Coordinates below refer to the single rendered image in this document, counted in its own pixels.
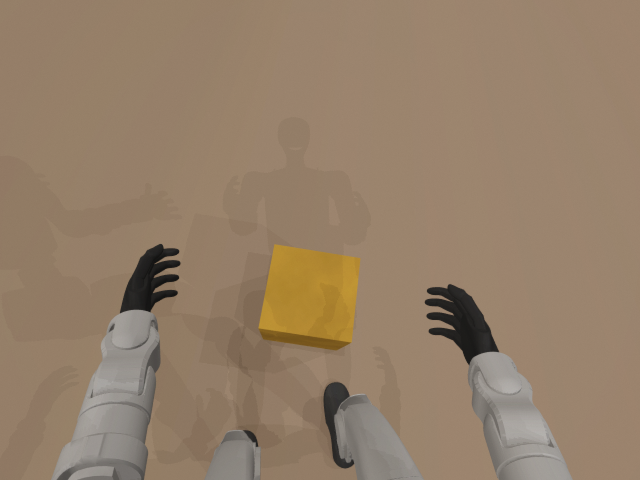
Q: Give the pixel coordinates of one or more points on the right robot foot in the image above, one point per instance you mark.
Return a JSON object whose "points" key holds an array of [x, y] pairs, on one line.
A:
{"points": [[335, 393]]}

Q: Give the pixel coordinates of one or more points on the left robot foot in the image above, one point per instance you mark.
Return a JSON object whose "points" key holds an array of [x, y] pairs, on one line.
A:
{"points": [[251, 436]]}

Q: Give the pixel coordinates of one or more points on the left robot forearm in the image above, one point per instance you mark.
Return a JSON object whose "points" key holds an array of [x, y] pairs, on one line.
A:
{"points": [[109, 439]]}

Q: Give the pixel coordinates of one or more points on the robot left hand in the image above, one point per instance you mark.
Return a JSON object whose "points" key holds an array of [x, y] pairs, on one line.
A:
{"points": [[139, 291]]}

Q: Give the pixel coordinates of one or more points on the right robot forearm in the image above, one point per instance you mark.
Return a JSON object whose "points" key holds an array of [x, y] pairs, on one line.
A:
{"points": [[518, 438]]}

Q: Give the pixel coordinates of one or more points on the robot foot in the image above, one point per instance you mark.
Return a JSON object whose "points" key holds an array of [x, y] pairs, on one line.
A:
{"points": [[251, 436], [335, 393]]}

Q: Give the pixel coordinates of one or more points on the carton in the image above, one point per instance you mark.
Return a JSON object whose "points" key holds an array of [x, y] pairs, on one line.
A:
{"points": [[310, 298]]}

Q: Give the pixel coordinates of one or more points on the robot right hand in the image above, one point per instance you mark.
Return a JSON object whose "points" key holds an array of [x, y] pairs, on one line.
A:
{"points": [[472, 334]]}

